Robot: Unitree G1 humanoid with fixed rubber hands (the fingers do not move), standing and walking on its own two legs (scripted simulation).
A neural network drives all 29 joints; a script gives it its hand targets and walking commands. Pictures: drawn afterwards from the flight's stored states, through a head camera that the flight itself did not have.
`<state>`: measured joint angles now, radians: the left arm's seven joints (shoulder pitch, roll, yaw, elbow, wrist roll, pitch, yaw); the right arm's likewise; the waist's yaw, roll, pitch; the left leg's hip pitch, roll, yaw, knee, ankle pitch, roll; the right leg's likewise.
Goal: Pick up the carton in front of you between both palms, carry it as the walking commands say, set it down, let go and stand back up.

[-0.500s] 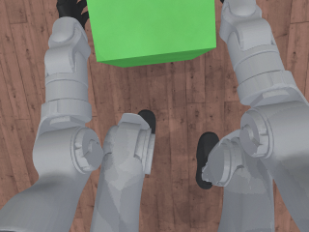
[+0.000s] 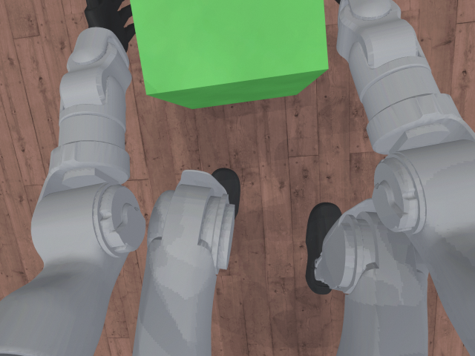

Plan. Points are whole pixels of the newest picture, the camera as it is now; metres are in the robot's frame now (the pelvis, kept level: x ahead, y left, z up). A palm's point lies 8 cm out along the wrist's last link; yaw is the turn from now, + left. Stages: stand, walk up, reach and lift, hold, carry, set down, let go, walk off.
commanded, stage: set down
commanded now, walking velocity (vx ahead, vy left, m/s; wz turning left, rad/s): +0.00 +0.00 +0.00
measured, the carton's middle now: (232, 26) +0.52 +0.13 -0.24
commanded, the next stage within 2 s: let go in 1.90 s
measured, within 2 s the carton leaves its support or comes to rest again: rests again in 0.26 s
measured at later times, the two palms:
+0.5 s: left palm (106, 31) +0.48 +0.29 -0.16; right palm out of the picture +0.56 -0.01 -0.17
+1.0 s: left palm (84, 30) +0.48 +0.31 -0.15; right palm out of the picture +0.59 -0.05 -0.15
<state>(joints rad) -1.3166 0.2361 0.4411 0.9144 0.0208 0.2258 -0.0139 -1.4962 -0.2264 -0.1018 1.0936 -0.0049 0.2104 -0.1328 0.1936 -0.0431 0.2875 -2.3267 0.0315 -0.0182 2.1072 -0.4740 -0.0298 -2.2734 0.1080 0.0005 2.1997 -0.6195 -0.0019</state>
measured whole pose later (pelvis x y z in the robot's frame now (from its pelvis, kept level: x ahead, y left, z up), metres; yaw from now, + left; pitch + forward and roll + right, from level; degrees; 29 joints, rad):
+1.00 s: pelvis +0.00 +0.01 +0.00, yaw +1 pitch +36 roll +1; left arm -1.34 0.33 0.32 1.02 -0.21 0.04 0.08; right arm -1.51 -0.42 0.08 1.02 0.18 0.15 -0.09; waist 0.17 -0.02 0.38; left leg -2.27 0.01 0.02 2.11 -0.47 0.00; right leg -2.20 0.09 0.03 2.21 -0.64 0.03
